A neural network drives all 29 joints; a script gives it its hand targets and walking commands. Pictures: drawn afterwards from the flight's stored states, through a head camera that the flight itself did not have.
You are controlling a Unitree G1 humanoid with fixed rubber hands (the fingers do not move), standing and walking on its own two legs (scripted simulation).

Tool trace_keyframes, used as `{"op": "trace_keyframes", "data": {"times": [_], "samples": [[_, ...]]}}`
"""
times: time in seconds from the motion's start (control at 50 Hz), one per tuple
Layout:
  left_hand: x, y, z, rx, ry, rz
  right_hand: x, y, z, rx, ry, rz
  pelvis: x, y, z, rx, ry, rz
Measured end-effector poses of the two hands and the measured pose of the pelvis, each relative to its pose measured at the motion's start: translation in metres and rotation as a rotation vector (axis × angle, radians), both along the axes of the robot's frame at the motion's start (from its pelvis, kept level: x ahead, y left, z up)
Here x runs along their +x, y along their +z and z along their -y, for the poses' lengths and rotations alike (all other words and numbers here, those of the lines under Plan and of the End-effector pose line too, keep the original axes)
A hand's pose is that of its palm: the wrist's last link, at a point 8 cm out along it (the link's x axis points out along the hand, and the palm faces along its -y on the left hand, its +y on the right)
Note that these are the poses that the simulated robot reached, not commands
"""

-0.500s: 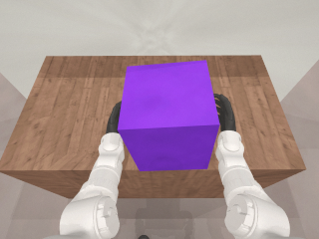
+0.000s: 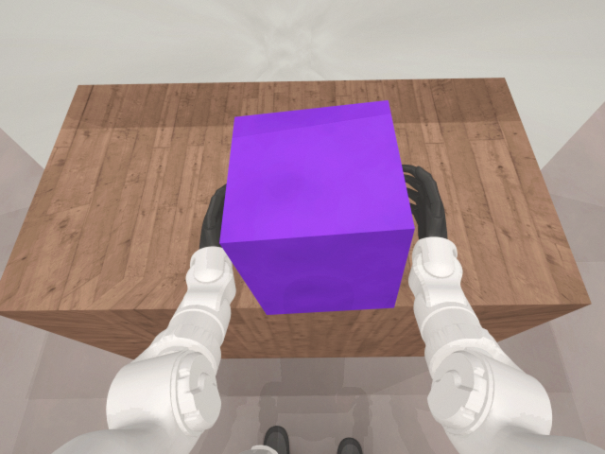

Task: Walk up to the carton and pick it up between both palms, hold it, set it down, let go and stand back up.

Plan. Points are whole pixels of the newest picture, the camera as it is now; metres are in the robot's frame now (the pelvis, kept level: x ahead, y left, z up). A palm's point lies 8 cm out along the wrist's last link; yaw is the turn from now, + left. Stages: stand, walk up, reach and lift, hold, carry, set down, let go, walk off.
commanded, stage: set down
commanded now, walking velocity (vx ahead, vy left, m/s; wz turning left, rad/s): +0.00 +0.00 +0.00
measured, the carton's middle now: (320, 219) +0.43 +0.01 -0.03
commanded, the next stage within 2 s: none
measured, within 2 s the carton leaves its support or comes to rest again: rests again in 0.84 s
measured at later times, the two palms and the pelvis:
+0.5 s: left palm (217, 242) +0.38 +0.16 -0.03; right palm (429, 230) +0.40 -0.14 +0.00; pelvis -0.01 +0.00 +0.00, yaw +0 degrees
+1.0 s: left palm (222, 239) +0.39 +0.15 -0.03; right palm (432, 239) +0.39 -0.15 -0.02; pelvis -0.01 +0.00 -0.01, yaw -1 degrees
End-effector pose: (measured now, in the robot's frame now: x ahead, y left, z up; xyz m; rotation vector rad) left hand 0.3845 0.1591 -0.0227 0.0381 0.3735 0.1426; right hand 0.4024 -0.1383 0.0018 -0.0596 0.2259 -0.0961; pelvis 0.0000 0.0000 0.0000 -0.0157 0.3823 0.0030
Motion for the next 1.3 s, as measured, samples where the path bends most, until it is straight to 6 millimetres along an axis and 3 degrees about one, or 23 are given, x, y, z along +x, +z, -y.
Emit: {"op": "trace_keyframes", "data": {"times": [1.3], "samples": [[0.003,-0.006,0.009,0.0,-0.01,0.07,-0.012,-0.022,0.01,-0.013,-0.033,-0.019,-0.012,-0.007,-0.003,0.002,-0.017,-0.018]]}}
